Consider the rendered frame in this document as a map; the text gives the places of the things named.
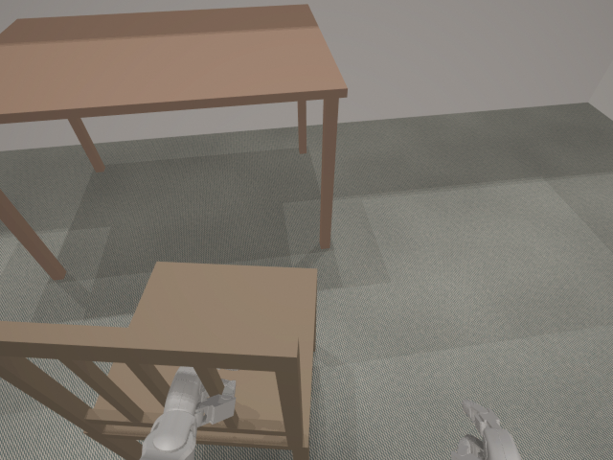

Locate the robot left hand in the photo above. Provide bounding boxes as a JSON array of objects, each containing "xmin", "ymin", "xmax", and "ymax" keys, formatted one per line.
[{"xmin": 163, "ymin": 366, "xmax": 237, "ymax": 427}]

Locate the robot right hand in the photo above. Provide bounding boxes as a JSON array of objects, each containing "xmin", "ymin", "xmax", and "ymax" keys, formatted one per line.
[{"xmin": 451, "ymin": 400, "xmax": 521, "ymax": 460}]

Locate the table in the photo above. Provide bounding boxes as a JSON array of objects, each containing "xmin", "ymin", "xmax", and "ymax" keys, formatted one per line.
[{"xmin": 0, "ymin": 4, "xmax": 348, "ymax": 280}]

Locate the robot left forearm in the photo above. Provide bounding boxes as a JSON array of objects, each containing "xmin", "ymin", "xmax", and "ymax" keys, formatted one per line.
[{"xmin": 140, "ymin": 410, "xmax": 197, "ymax": 460}]

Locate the chair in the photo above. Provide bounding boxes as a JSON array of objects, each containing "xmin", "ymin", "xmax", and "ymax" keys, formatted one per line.
[{"xmin": 0, "ymin": 262, "xmax": 317, "ymax": 460}]

